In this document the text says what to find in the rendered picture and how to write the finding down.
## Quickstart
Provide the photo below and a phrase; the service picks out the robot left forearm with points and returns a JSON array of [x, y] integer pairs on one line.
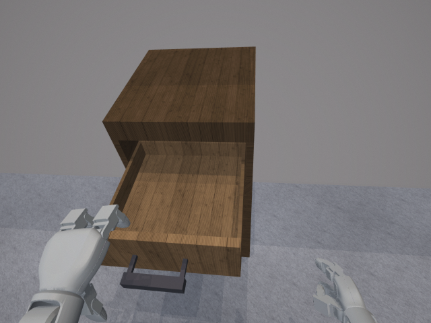
[[54, 306]]

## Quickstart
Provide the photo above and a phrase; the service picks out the handle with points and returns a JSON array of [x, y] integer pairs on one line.
[[150, 282]]

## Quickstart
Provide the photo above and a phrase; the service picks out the robot right forearm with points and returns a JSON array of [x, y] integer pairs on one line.
[[358, 315]]

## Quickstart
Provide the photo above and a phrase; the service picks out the cabinet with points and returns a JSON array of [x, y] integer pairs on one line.
[[190, 94]]

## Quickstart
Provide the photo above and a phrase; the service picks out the right robot hand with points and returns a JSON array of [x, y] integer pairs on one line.
[[333, 301]]

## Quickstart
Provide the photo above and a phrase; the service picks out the drawer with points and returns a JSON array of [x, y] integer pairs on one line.
[[184, 199]]

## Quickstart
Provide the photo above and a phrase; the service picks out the left robot hand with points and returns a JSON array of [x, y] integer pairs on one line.
[[74, 254]]

